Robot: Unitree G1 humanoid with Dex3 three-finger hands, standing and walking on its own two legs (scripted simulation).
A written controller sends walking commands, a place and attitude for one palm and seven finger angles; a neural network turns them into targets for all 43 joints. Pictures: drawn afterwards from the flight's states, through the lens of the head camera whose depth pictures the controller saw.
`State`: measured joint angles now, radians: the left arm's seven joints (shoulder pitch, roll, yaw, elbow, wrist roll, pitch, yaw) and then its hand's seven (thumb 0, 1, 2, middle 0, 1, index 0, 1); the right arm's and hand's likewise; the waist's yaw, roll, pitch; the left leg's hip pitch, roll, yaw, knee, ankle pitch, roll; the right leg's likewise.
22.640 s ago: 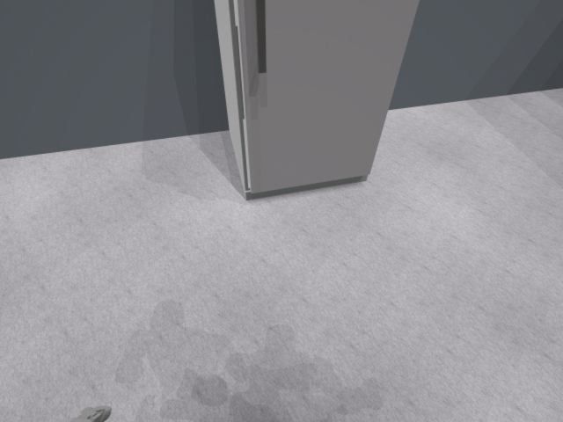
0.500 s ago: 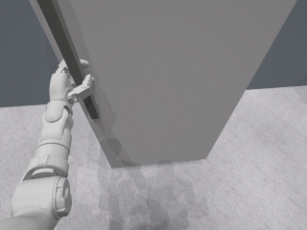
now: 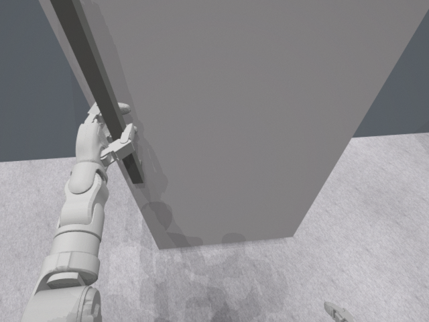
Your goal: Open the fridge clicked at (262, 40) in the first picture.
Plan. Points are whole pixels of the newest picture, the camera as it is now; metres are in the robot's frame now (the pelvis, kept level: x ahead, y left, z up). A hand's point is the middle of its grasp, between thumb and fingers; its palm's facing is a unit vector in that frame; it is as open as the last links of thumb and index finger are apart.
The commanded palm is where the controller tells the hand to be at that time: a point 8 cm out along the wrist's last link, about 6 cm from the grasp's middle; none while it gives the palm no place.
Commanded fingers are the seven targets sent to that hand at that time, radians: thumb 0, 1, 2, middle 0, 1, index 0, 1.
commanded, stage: pull the door a little, standing still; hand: left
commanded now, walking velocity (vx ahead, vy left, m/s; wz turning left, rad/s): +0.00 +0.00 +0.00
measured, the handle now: (109, 94) +0.47 +0.19 +0.18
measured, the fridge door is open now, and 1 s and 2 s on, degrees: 0 19 53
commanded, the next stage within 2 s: walk backward, drawing the door open in 0.14 s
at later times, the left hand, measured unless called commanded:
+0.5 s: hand (129, 189) +0.31 +0.14 +0.12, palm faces +0.09 -0.97 -0.21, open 6.7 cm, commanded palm +0.27 +0.19 +0.12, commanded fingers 0.00 0.90 0.90 -0.45 -1.40 -0.45 -1.40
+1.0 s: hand (147, 224) +0.25 +0.11 +0.11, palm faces +0.33 -0.92 -0.22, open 6.8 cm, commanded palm +0.20 +0.14 +0.12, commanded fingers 0.00 0.90 0.90 -0.45 -1.40 -0.45 -1.40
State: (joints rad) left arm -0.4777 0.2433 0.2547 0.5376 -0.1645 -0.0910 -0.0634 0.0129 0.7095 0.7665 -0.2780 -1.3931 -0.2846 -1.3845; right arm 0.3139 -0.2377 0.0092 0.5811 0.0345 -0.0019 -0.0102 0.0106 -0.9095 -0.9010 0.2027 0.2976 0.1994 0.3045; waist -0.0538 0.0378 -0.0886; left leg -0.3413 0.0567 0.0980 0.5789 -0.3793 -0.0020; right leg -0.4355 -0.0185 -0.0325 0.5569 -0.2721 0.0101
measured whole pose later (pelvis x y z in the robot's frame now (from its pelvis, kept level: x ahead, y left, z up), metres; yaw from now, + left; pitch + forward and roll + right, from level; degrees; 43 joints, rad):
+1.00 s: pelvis +0.04 -0.09 +0.00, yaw +13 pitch -1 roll +0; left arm 0.32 0.21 0.03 -0.38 -0.02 0.00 0.13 -0.03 0.59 0.76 -0.41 -1.37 -0.25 -1.40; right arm 0.18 -0.11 0.05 0.61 -0.04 -0.06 -0.08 0.01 -0.91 -0.90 0.20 0.30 0.20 0.30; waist -0.05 0.02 0.05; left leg -0.38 0.03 -0.10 0.46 -0.10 -0.05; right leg -0.31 0.04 -0.01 0.58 -0.35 0.00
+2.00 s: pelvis +0.09 -0.44 +0.01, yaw +61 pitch -3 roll -3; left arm 0.35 0.25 0.11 -0.37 0.01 -0.06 0.09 -0.01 0.61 0.79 -0.41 -1.35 -0.28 -1.38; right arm 0.24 -0.16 0.01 0.60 -0.02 -0.14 -0.08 0.01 -0.91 -0.90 0.20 0.30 0.20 0.30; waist -0.01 0.04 0.11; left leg -0.25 0.11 -0.05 0.48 -0.19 -0.05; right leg -0.50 0.00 -0.05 0.99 -0.36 0.06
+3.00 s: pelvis +0.25 -0.71 +0.00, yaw +94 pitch -3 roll +3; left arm -0.21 0.31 0.15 0.41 -0.02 -0.19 0.09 -0.09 0.56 0.75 -0.45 -1.39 -0.44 -1.40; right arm 0.16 -0.29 -0.02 0.74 0.01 -0.06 -0.11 0.01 -0.91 -0.90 0.21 0.30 0.20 0.30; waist 0.03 0.01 0.04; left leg -0.43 -0.01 0.02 0.92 -0.37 -0.01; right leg -0.30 -0.14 -0.01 0.54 -0.19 0.06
